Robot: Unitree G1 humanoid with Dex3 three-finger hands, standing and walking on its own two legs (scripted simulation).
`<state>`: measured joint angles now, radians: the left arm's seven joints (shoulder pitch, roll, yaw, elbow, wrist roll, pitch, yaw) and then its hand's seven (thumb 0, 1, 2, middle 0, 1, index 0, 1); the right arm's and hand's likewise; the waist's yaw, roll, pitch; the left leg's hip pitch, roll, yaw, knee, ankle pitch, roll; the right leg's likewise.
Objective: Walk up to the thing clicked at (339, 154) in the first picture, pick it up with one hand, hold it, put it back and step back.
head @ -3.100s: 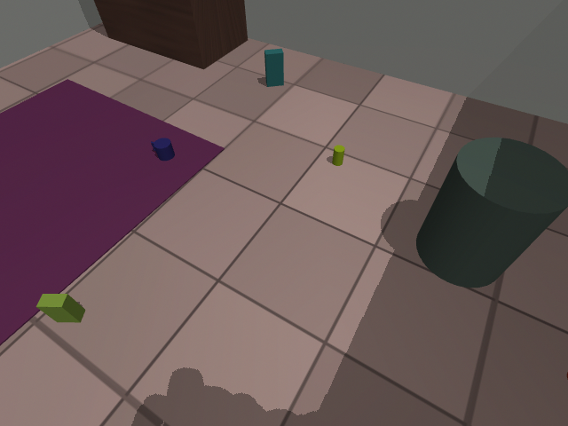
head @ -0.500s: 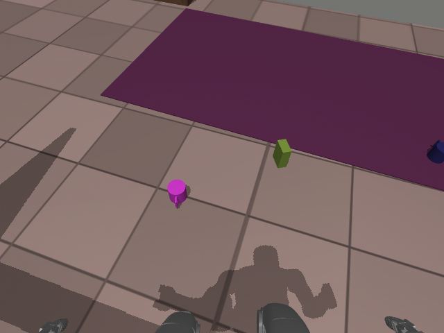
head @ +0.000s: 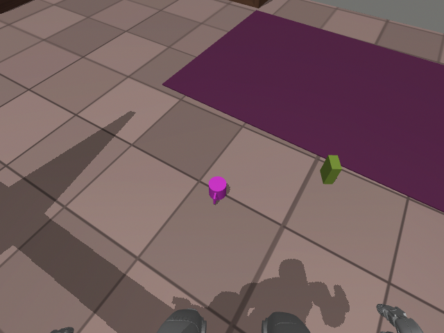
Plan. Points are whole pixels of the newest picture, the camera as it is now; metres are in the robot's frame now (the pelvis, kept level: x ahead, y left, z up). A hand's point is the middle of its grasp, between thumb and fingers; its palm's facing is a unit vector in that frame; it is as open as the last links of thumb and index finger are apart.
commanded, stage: walk up
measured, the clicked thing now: out of the picture -0.18 -1.42 -0.70
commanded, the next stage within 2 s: stand in 0.58 s
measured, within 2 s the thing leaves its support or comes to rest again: neither
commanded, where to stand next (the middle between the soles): +0.07 -0.01 m, yaw +0 degrees
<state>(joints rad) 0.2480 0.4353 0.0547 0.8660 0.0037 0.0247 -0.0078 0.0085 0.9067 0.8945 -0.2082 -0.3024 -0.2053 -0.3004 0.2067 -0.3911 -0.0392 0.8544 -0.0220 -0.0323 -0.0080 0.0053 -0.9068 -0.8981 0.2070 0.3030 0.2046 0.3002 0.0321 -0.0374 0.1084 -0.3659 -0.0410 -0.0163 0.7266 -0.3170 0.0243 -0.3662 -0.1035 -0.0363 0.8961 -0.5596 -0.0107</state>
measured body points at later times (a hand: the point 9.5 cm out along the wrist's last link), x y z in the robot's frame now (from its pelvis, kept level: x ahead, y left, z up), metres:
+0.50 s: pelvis +0.01 -0.01 +0.03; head +0.02 +0.00 +0.47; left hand +0.07 +0.30 -0.11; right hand +0.12 -0.31 -0.10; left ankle +0.05 +0.12 -0.71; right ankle +0.01 -0.15 -0.71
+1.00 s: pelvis +0.00 -0.02 +0.03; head +0.00 -0.01 +0.48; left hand +0.08 +0.29 -0.10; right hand +0.10 -0.32 -0.09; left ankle +0.05 +0.12 -0.71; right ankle +0.01 -0.15 -0.71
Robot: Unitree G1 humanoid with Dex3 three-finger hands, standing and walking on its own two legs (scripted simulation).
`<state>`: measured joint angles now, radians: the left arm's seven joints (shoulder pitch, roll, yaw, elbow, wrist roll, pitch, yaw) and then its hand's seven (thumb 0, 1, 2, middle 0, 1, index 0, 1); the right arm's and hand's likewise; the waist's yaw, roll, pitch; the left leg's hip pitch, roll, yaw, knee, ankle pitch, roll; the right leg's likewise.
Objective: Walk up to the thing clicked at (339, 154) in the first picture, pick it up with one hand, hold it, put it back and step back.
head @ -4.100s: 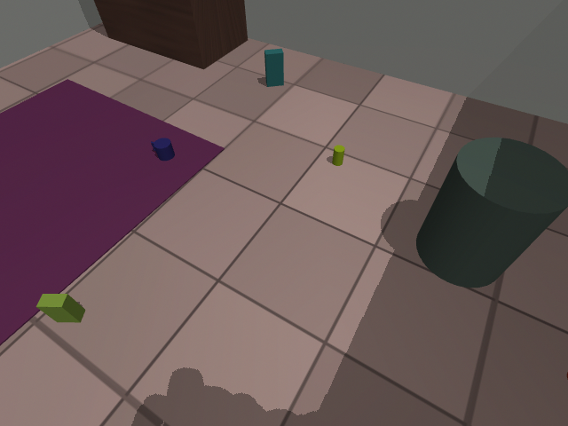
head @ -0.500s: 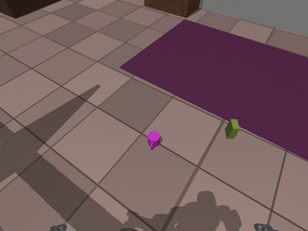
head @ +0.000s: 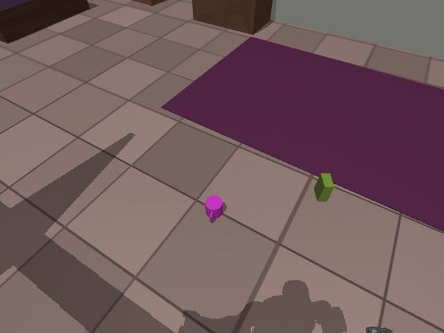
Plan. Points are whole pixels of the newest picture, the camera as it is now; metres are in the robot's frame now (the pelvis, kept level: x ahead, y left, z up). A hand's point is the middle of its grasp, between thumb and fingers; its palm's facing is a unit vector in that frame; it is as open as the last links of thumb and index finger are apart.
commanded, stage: stand
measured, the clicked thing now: out of the picture -0.22 -1.39 -0.73
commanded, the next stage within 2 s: none
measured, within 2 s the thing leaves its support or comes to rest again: neither
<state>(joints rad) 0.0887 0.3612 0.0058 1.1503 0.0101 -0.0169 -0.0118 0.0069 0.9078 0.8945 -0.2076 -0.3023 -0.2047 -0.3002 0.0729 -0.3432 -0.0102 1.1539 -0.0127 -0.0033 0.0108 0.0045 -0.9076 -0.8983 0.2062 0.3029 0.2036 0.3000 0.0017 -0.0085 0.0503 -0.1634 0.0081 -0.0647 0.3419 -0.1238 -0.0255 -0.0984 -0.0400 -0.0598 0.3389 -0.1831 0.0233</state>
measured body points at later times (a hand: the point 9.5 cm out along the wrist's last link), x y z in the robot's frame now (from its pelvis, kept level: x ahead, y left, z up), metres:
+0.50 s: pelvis +0.00 +0.00 +0.00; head +0.01 +0.00 +0.45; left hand +0.08 +0.30 -0.13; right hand +0.07 -0.30 -0.13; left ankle +0.04 +0.13 -0.75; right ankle +0.00 -0.13 -0.75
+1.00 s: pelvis +0.02 -0.01 +0.00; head +0.03 -0.01 +0.45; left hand +0.10 +0.29 -0.13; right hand +0.10 -0.31 -0.13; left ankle +0.04 +0.13 -0.75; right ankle +0.00 -0.13 -0.75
